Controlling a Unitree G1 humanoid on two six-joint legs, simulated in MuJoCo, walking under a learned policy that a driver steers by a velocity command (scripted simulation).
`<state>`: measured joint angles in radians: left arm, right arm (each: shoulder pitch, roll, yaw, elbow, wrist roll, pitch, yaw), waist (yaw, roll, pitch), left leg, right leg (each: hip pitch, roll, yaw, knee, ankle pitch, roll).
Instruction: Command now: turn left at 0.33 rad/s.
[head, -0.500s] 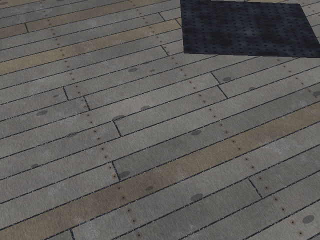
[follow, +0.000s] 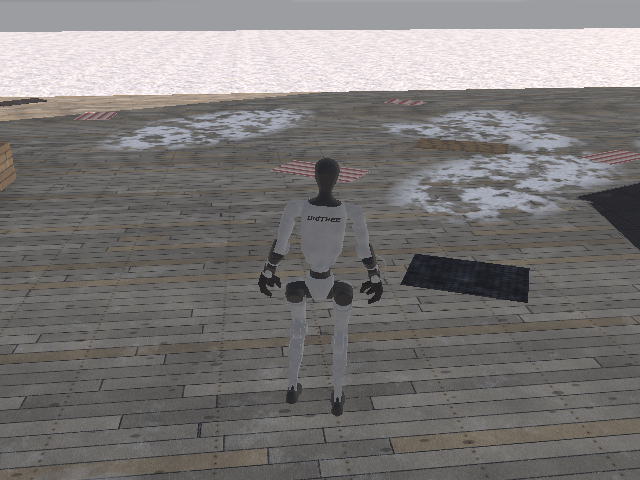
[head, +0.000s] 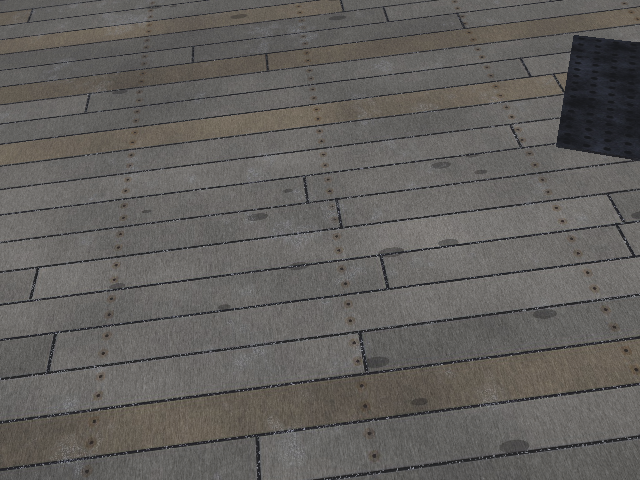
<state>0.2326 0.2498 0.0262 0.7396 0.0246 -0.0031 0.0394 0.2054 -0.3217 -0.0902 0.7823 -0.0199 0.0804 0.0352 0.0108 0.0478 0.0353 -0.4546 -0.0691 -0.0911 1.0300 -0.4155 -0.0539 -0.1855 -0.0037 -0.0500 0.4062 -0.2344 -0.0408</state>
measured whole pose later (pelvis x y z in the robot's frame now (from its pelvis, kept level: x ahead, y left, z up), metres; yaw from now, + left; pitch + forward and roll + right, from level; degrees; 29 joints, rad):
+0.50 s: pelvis -0.01 +0.02 +0.00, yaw +3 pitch -2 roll +0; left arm 0.26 0.24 0.02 0.92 0.01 0.02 0.01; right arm 0.15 -0.22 0.01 0.89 -0.01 0.01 -0.02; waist 0.02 -0.01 0.03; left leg -0.13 -0.05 -0.03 0.41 -0.24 0.03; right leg -0.16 -0.02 0.00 0.42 -0.23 0.02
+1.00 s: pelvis -0.01 +0.00 +0.00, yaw +3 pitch -2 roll +0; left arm 0.24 0.20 0.00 1.10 0.01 0.00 0.03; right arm 0.25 -0.21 0.01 1.11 -0.01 0.01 -0.03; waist 0.00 0.00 0.04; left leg -0.12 -0.02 -0.04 0.38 -0.23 0.01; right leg -0.15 0.01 0.00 0.39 -0.21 -0.01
